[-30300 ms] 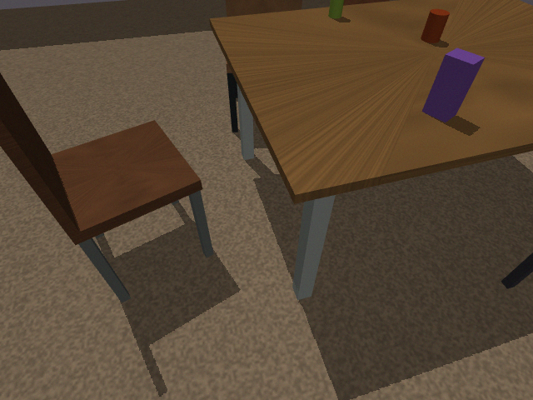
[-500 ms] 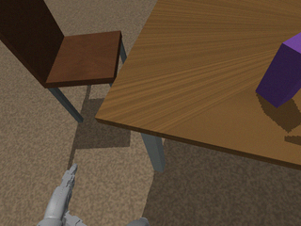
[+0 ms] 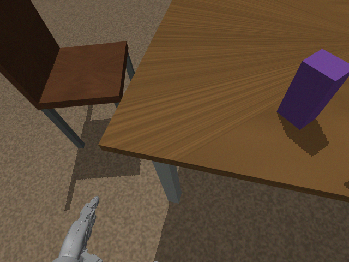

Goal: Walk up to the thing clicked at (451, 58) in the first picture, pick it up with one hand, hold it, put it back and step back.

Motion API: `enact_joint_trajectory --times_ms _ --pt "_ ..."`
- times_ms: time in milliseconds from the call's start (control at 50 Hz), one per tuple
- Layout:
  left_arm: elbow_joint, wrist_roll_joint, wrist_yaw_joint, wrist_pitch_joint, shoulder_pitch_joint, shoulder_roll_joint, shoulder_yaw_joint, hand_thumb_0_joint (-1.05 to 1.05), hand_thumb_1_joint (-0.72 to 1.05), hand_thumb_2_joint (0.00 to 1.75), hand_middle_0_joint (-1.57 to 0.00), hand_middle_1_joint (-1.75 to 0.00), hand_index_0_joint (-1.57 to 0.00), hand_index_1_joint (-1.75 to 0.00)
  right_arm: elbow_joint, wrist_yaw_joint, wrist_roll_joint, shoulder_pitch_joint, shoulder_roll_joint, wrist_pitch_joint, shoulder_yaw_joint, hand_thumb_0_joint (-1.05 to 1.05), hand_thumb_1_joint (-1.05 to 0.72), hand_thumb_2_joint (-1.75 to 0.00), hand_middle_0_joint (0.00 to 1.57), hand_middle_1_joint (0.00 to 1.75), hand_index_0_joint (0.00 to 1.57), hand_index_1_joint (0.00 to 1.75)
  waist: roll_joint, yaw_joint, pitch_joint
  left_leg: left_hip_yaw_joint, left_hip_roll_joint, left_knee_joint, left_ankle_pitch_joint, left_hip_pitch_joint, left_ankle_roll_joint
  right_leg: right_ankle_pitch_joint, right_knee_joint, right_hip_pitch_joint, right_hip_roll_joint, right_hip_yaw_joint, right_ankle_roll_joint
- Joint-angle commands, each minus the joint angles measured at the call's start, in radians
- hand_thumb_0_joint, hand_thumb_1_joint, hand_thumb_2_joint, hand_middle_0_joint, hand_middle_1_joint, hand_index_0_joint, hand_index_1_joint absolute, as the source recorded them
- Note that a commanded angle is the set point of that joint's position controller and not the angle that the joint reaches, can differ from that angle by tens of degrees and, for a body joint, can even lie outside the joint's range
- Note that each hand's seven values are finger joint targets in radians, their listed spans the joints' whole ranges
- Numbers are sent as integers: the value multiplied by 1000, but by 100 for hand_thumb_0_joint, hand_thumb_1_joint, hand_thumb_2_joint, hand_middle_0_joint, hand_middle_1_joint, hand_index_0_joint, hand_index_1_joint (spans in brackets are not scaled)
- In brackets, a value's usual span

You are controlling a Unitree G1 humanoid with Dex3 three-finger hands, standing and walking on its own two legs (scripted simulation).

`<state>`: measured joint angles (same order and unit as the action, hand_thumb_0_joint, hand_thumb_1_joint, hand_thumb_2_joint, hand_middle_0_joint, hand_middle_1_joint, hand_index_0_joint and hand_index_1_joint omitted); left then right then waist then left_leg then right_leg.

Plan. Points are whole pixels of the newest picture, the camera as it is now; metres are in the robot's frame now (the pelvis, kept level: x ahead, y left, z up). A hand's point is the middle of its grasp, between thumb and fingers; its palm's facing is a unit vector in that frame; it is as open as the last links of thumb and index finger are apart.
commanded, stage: withdraw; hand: right
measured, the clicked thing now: (309, 92) +0.53 -0.22 +0.06
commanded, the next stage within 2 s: rise in 0.14 s
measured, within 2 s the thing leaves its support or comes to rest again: neither
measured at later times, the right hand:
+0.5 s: hand out of the picture +0.48 -0.38 +0.15, palm faces +0.50 +0.86 -0.14, open 17.3 cm
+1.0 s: hand out of the picture +0.30 -0.28 +0.17, palm faces +0.42 +0.84 -0.36, open 17.3 cm
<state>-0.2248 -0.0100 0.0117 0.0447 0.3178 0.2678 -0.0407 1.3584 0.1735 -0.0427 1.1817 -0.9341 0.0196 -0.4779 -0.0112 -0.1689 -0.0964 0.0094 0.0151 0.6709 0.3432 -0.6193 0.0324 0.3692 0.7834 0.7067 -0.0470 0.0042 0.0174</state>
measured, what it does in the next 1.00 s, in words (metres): stands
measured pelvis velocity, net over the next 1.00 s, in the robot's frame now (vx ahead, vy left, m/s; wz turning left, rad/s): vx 0.01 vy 0.01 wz -0.02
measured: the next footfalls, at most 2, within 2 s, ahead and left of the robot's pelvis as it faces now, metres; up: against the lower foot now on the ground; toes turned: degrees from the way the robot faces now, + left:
none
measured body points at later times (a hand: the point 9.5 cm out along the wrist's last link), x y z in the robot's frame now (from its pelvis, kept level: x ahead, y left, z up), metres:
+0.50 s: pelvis +0.01 +0.00 +0.01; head +0.09 -0.03 +0.45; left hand +0.16 +0.25 -0.04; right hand +0.45 -0.42 +0.17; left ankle -0.02 +0.15 -0.71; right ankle +0.00 -0.10 -0.71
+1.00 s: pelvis +0.01 +0.01 +0.02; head +0.03 +0.03 +0.47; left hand +0.17 +0.27 -0.07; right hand +0.28 -0.32 +0.19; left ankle -0.02 +0.15 -0.71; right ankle +0.00 -0.10 -0.71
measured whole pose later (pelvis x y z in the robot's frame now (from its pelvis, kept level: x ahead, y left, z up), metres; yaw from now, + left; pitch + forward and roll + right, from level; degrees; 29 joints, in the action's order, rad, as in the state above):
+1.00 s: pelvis +0.01 +0.01 +0.02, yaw -1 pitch +5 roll +1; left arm -0.50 -0.05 -0.02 0.00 0.31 0.24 0.11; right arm 0.01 -0.04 0.07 0.00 -0.42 0.00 -0.35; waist -0.06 0.04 -0.07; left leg 0.00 -0.01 0.56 0.34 -0.29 0.02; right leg 0.34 0.61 0.35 -0.02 0.02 0.01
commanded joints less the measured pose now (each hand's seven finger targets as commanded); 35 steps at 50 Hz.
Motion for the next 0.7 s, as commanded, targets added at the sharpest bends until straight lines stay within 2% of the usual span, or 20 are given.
enact_joint_trajectory --times_ms 0,20,40,60,120,220,240,260,280,300,320,340,360,380,400,420,440,580,660,680 --pt "91 -15 1 36 -71 142 58 0 -48 16 -7 -13 -9 -14 -342 -63 -36 386 -379 74 -34 0 45 -6 8 5 7 5 -314 88 -557 37 20 -41 -365 150 -49 -580 -60 -467 14 -6 -43" --pt "126 1 -9 39 12 153 88 0 -55 8 -5 -5 -5 -6 -315 -46 52 417 -261 48 -61 0 53 -5 6 6 6 6 -240 21 -527 44 41 -50 -371 143 -51 -604 -65 -493 -1 -25 -32" --pt "79 -14 1 34 -102 152 66 0 -49 16 -7 -13 -8 -14 -375 -84 -33 361 -395 70 -59 0 45 -6 8 5 7 5 -330 99 -578 39 22 -55 -370 173 -54 -614 -68 -482 10 -9 -51" --pt "97 2 -8 36 -1 154 86 0 -57 8 -6 -5 -4 -6 -320 -67 55 376 -253 40 -74 0 53 -6 5 7 6 7 -239 34 -540 43 42 -58 -399 181 -54 -639 -71 -492 1 -23 -36" --pt "89 -6 -20 43 -54 149 69 0 -57 6 -5 -4 -4 -5 -363 -43 42 299 -284 39 -64 0 60 -4 6 6 7 6 -242 61 -547 40 37 -64 -420 217 -55 -663 -77 -488 2 -20 -38" --pt "64 -13 -33 56 47 149 76 0 -56 7 -5 -3 -4 -5 -371 31 97 220 -185 80 -36 0 58 -3 6 5 6 5 -169 8 -420 34 33 -88 -430 165 -45 -630 -91 -495 2 -15 -22" --pt "82 -16 -29 50 -89 176 96 0 -51 15 -7 -11 -8 -13 -291 -29 -12 207 -331 55 -42 0 50 -9 8 8 8 7 -207 77 -418 29 16 -104 -388 167 -50 -588 -112 -462 10 -2 -34" --pt "73 -4 -35 56 33 177 111 0 -56 7 -5 -3 -4 -5 -361 -23 112 323 -180 46 -79 0 58 -2 7 5 7 5 -176 -3 -401 32 34 -109 -382 163 -45 -562 -114 -476 1 -14 -19" --pt "26 -15 -21 51 -41 138 67 0 -51 15 -7 -11 -8 -13 -276 -54 -10 239 -231 48 17 0 50 -10 8 8 8 8 -224 52 -346 34 20 -116 -340 129 -50 -526 -130 -459 7 0 -34" --pt "51 -4 -28 60 53 143 96 0 -55 7 -5 -3 -4 -5 -288 -33 101 295 -124 44 -40 0 56 -4 6 5 6 5 -157 -16 -322 29 33 -127 -328 136 -46 -471 -126 -439 2 -8 -15" --pt "25 -19 -21 58 -43 146 81 0 -50 15 -7 -11 -8 -13 -252 -72 -15 237 -262 49 2 0 48 -9 7 7 7 7 -198 47 -335 33 17 -129 -313 134 -48 -463 -138 -438 8 -1 -28" --pt "50 0 -27 64 68 157 96 0 -55 7 -6 -3 -5 -5 -263 -58 88 292 -170 40 -61 0 56 -2 7 5 7 5 -154 -13 -334 29 32 -121 -340 152 -45 -470 -125 -425 3 -7 -15" --pt "38 -17 -14 62 -57 134 58 0 -50 15 -7 -11 -8 -13 -284 -91 -24 257 -301 52 -7 0 48 -9 7 7 7 7 -205 64 -373 29 12 -122 -344 173 -46 -477 -131 -439 14 5 -26" --pt "96 1 -24 69 33 153 92 0 -55 7 -5 -3 -5 -5 -277 -74 75 324 -214 42 -77 0 56 -2 7 5 7 5 -147 -3 -393 26 30 -115 -371 184 -41 -491 -112 -446 5 -5 -15" --pt "35 -16 -12 62 -38 137 61 0 -54 6 -6 -6 -6 -6 -268 -106 -31 254 -339 51 -31 0 51 -5 7 5 5 5 -195 67 -403 24 9 -115 -385 202 -42 -486 -119 -425 22 9 -24" --pt "59 -16 -7 61 -17 156 90 0 -52 5 -6 -7 -7 -6 -257 -124 -30 258 -325 55 -37 0 46 -6 7 5 5 5 -195 37 -420 25 16 -108 -414 214 -45 -513 -125 -444 17 12 -30" --pt "41 -18 -1 60 -7 139 73 0 -52 5 -6 -6 -7 -6 -273 -139 -26 258 -323 57 -44 0 48 -5 7 5 5 5 -188 55 -428 21 13 -111 -414 227 -41 -497 -121 -435 21 16 -25" --pt "-31 -19 21 54 6 156 113 0 -52 6 -6 -7 -7 -7 -384 -186 -21 39 -189 47 -9 0 45 -6 7 4 5 4 -264 95 -487 44 32 -109 -430 217 -58 -681 -117 -542 1 -1 -50" --pt "17 -29 19 52 -59 184 165 0 -52 6 -6 -7 -7 -6 -672 -193 17 -168 -72 47 15 0 45 -6 7 5 5 5 -241 148 -521 59 38 -107 -453 254 -65 -809 -128 -614 -12 -17 -57" --pt "65 -36 15 54 -82 181 161 0 -52 5 -6 -7 -7 -6 -743 -195 31 -250 -27 45 31 0 44 -6 7 5 5 5 -200 156 -524 53 33 -111 -457 289 -62 -750 -132 -600 -4 -4 -45"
